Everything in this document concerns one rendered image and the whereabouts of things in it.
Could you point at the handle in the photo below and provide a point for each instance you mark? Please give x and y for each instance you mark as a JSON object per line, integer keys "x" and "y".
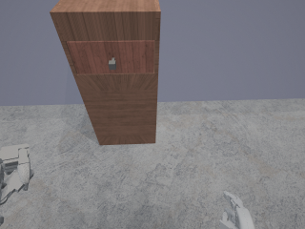
{"x": 112, "y": 64}

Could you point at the right robot hand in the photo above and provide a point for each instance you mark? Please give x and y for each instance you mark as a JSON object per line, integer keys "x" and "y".
{"x": 240, "y": 218}

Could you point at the left robot hand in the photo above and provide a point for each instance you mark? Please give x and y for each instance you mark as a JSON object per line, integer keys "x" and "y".
{"x": 15, "y": 162}

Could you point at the drawer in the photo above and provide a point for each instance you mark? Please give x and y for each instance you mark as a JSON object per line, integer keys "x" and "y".
{"x": 131, "y": 56}

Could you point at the cabinet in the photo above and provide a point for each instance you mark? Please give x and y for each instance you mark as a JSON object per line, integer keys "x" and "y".
{"x": 122, "y": 107}

